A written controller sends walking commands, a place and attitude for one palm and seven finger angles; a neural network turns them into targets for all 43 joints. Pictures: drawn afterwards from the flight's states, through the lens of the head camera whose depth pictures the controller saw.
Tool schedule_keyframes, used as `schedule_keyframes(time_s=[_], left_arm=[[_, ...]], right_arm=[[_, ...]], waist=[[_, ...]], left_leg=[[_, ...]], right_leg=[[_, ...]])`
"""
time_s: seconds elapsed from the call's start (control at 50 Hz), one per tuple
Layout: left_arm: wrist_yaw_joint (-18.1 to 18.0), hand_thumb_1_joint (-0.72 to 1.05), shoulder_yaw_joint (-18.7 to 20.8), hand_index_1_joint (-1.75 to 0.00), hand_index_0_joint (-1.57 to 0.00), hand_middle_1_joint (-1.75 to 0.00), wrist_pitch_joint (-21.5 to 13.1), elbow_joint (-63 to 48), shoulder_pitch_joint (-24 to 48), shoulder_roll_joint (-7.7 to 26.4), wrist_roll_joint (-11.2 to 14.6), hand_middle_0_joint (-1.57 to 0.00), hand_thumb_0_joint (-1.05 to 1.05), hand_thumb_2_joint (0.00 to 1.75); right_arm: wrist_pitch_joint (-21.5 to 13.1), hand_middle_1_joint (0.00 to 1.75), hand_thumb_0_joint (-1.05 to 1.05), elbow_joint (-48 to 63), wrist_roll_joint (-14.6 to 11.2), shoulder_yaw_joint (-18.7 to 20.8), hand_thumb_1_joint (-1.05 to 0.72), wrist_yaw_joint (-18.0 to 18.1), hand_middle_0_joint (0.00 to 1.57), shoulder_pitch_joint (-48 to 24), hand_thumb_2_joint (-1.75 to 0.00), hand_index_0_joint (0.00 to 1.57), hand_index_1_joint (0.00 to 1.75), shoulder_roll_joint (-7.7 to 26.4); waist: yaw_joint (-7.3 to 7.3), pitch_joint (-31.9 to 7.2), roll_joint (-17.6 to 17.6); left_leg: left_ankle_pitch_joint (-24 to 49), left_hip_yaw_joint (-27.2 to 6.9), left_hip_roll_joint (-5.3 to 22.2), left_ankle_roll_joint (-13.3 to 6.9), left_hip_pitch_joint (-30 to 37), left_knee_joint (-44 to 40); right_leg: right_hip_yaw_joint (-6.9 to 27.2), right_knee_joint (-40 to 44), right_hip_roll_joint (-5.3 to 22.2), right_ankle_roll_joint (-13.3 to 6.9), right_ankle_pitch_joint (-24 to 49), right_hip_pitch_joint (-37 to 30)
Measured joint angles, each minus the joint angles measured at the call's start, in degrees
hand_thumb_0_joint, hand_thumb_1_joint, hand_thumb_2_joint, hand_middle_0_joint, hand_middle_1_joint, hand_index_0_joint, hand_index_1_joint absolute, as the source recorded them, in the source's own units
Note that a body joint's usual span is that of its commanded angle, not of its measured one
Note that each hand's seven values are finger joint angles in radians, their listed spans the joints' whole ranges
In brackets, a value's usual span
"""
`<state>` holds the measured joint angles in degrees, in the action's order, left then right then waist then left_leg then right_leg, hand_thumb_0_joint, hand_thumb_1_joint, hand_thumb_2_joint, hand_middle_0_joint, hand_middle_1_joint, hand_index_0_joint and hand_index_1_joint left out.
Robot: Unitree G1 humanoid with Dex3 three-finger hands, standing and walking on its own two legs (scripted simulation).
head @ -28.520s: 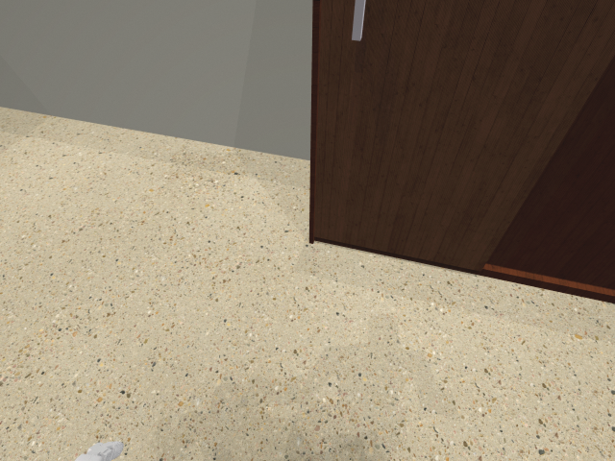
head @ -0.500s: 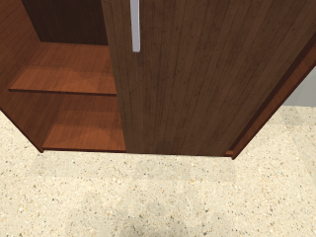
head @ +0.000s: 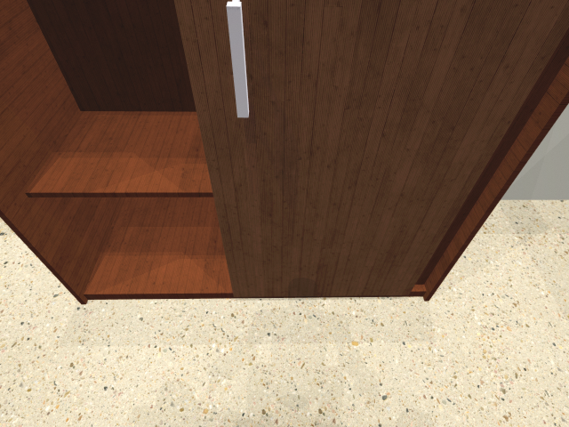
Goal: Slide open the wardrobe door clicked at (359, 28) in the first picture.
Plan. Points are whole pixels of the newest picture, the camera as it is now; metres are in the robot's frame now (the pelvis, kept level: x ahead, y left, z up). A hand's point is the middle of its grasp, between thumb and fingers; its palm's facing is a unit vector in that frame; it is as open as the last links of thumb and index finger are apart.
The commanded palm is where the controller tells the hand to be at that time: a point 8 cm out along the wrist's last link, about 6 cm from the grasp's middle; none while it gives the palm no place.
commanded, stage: let the arm hang, fingers relaxed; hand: left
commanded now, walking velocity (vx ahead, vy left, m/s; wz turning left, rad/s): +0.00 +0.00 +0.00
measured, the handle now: (239, 60) +0.65 +0.12 +0.20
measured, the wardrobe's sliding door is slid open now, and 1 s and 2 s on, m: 0.57 0.57 0.57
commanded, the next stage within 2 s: look to check the result in 0.12 s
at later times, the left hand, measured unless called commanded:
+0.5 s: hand out of the picture +0.09 +0.24 -0.16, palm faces -0.02 -0.95 -0.33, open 7.4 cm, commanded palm none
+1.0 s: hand out of the picture +0.12 +0.21 -0.16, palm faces -0.03 -0.95 -0.31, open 7.4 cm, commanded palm none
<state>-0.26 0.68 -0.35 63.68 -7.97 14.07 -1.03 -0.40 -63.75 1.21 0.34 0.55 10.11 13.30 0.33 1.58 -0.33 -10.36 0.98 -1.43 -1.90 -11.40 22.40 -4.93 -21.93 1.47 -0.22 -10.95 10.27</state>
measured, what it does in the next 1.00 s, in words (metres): stands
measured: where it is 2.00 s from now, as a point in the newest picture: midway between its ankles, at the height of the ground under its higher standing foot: outside the picture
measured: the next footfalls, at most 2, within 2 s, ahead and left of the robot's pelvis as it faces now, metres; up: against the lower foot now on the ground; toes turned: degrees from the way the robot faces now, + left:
none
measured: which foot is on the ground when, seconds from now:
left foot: down 0.00-1.00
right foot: down 0.00-1.00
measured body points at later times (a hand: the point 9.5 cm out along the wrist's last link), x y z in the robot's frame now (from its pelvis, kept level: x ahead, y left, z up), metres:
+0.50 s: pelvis +0.02 -0.01 +0.00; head +0.04 -0.01 +0.45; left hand +0.09 +0.29 -0.13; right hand +0.10 -0.30 -0.13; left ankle +0.02 +0.10 -0.74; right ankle +0.01 -0.12 -0.74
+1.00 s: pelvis +0.04 -0.02 +0.00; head +0.06 -0.02 +0.45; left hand +0.12 +0.26 -0.13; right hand +0.11 -0.31 -0.14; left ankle +0.02 +0.10 -0.74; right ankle +0.01 -0.12 -0.74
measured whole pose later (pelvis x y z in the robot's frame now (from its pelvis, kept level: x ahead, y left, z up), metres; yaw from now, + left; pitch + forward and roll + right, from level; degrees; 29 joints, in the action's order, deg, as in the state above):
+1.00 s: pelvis +0.04 -0.02 +0.00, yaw +0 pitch +0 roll +0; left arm -0.2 0.5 -0.9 64.4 -5.7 17.4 -0.7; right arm -0.5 -64.5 0.8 -0.3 0.6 6.1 17.7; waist 0.4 2.3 -0.1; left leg -11.0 0.6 0.0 -0.1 -5.6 16.8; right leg -5.2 -16.6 -0.2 -1.6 -11.8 4.7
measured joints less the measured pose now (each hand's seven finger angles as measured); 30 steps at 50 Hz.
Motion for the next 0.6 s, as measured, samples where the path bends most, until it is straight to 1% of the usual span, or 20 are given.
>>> schedule_keyframes(time_s=[0.12, 0.34, 0.48, 0.6], left_arm=[[0.2, 0.91, 0.0, -0.3, -0.2, -0.3, -0.1, 0.1, 0.8, 0.9, 0.0, -0.2, 0.01, 0.9], [0.4, 0.91, 0.1, -0.3, -0.2, -0.3, -0.1, 1.3, 1.2, 3.6, 0.1, -0.2, 0.01, 0.9], [0.4, 0.91, 0.0, -0.3, -0.2, -0.3, -0.2, 1.6, 1.5, 4.6, 0.2, -0.2, 0.01, 0.9], [0.3, 0.91, -0.2, -0.3, -0.2, -0.3, -0.3, 1.5, 1.9, 4.6, 0.2, -0.2, 0.01, 0.9]], right_arm=[[-0.2, 0.3, 0.0, -0.2, -0.1, 0.1, -0.91, -0.1, 0.2, -1.5, -0.9, 0.2, 0.3, 1.8], [-0.2, 0.3, 0.0, -0.5, -0.3, -0.1, -0.91, -0.2, 0.2, -3.5, -0.9, 0.2, 0.3, 4.5], [-0.1, 0.3, 0.01, -0.5, -0.4, -0.3, -0.91, -0.2, 0.2, -4.4, -0.9, 0.2, 0.3, 5.2], [-0.2, 0.3, 0.01, -0.5, -0.4, -0.5, -0.91, -0.2, 0.2, -4.9, -0.9, 0.21, 0.3, 5.3]], waist=[[0.05, 0.4, 0.4], [-0.18, 1.3, 0.4], [-0.34, 1.2, 0.1], [-0.38, 0.9, 0.1]], left_leg=[[0.3, 0.0, 0.0, 0.1, 1.0, -1.3], [0.5, -0.2, 0.2, 0.4, 2.6, -3.3], [0.5, -0.4, 0.3, 0.6, 3.5, -4.2], [0.3, -0.5, 0.5, 0.9, 4.3, -4.8]], right_leg=[[0.1, 1.1, 0.0, 0.0, 0.2, -0.9], [-0.1, 3.2, -0.4, -0.2, 0.5, -2.6], [-0.3, 4.2, -0.5, -0.3, 0.3, -3.6], [-0.4, 4.7, -0.7, -0.5, 0.0, -4.3]])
